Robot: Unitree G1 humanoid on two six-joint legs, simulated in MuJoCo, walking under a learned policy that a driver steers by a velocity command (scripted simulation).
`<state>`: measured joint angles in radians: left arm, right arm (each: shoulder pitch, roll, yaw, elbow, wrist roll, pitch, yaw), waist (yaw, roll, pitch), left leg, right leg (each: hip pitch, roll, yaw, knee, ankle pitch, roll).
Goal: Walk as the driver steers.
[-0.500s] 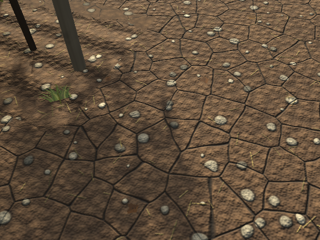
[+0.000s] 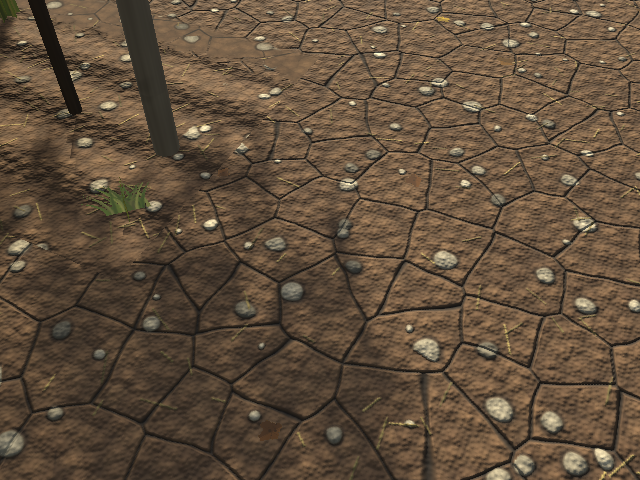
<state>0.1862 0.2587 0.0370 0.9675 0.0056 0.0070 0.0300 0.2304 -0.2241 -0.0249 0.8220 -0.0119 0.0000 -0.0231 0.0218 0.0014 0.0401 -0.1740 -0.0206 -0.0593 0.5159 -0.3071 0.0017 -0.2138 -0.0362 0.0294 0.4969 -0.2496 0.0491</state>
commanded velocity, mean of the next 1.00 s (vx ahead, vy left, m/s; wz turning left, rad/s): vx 0.10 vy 0.00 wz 0.00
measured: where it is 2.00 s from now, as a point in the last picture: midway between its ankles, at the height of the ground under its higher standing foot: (349, 431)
